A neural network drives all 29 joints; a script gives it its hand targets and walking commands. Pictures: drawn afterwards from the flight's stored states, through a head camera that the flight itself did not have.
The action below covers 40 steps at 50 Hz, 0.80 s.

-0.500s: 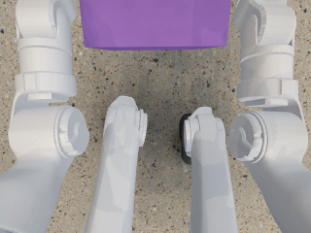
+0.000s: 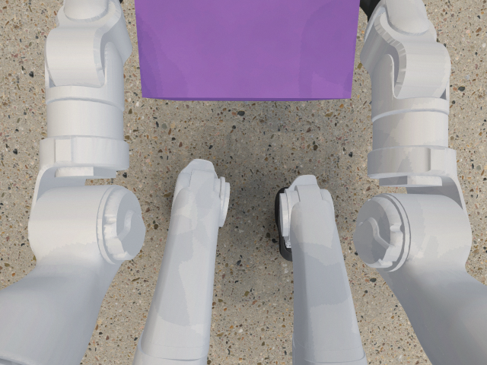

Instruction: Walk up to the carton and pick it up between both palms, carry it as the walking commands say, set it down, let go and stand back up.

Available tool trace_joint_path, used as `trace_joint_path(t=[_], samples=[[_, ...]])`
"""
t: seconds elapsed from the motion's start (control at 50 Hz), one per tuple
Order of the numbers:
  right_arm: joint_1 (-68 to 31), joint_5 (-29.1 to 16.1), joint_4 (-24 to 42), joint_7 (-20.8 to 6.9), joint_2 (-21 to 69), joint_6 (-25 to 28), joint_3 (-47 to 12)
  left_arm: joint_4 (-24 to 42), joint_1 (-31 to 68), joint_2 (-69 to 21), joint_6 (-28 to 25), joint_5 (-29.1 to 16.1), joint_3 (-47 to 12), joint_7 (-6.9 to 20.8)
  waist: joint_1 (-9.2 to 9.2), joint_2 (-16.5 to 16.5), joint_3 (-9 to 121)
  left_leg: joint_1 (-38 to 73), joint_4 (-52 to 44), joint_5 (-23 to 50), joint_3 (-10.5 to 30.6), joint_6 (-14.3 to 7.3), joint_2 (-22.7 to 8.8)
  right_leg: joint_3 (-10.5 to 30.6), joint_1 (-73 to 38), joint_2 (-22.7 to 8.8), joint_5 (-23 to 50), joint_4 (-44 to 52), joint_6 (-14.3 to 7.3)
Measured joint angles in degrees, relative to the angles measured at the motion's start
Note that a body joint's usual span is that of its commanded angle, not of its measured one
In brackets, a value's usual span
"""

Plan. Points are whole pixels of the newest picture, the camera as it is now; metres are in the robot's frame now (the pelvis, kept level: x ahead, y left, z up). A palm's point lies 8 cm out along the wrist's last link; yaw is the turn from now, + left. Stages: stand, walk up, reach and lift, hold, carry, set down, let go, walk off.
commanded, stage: reach and lift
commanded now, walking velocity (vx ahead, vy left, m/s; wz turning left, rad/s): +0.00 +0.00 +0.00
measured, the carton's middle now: (242, 13) +0.55 +0.06 -0.17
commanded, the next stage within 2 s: none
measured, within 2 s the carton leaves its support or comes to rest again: neither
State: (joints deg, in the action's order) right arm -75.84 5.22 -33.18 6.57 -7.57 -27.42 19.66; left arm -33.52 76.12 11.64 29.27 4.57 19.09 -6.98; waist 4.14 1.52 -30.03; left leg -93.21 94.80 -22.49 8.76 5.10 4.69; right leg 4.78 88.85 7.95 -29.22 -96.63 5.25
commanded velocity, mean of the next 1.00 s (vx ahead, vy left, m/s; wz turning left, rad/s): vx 0.00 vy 0.00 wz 0.00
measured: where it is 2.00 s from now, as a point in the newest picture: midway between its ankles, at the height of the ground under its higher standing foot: (240, 226)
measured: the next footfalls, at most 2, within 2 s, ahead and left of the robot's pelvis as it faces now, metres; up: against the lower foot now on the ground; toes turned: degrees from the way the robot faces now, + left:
none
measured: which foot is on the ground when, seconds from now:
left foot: down 0.00-1.00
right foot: down 0.00-1.00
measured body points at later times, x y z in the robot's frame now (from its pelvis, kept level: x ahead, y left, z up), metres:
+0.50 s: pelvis +0.00 -0.01 +0.05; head +0.30 +0.03 +0.38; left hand +0.52 +0.21 -0.02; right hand +0.55 -0.11 -0.01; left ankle +0.17 +0.14 -0.50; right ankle +0.14 -0.14 -0.50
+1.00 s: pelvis +0.02 -0.01 +0.11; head +0.26 +0.03 +0.49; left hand +0.50 +0.20 +0.06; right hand +0.53 -0.11 +0.07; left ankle +0.17 +0.14 -0.50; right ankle +0.14 -0.14 -0.50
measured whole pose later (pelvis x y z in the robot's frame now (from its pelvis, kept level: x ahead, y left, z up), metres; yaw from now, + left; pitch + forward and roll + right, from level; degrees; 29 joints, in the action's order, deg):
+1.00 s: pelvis +0.02 -0.01 +0.11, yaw +1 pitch +15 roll -1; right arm -58.7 8.2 -34.8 6.6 -3.0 -26.6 17.9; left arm -34.6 58.3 5.3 26.9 6.8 17.8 -7.6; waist 3.3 1.6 -19.1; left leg -67.0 71.1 -18.7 8.3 4.3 4.2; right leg 7.1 63.9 6.2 -24.6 -73.8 3.5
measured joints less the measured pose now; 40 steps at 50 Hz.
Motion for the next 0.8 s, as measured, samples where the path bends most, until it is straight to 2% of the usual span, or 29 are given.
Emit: trace_joint_path(t=[0.22,0.4,0.52,0.66,0.8], samples=[[0.58,1.52,-2.56,-0.34,0.58,0.79,0.8,-1.65,-1.49,-1.22,-1.22,1.04,1.3,0.05,-0.02,-0.09,0.26,6.65,-4.11,0.33,-0.55,-0.11,-0.03,0.89,-6.19,-0.22,0.46,3.57,-0.41],[3.74,1.04,-0.3,-0.11,1.04,0.01,-0.96,0.94,-5.46,-1.53,-0.9,-0.47,-0.4,-0.66,-0.36,-0.42,0.13,11.77,-8.08,1.06,-0.04,0.13,0.08,0.77,-11.12,-0.55,1.28,7.38,-0.89],[5.54,1.85,-0.76,-0.16,1.66,0.35,-0.14,-0.51,-5.98,-2.27,-1.08,0.41,-0.31,-0.47,-0.5,-0.25,0.23,15.28,-10.61,1.51,-0.43,0.01,-0.08,1.35,-14.31,-0.62,1.83,9.56,-1.05],[7.89,0.76,0.64,0.71,2.06,-0.17,-1.56,0.33,-8.28,-2.48,-1.17,-0.12,-0.72,-0.31,-0.89,0.48,0.19,19.64,-14.16,2.21,-0.95,-0.21,-0.35,2.17,-18.31,-0.68,2.72,12.8,-1.14],[9.45,1.5,-0.27,0.26,2.46,0.33,-1.34,0.79,-10.31,-3.73,-1.21,0.91,-0.51,-0.53,-0.58,0.21,1.4,23.45,-17.85,2.97,-0.84,-0.3,-0.52,2.32,-22.02,-0.91,3.68,16.57,-1.43]])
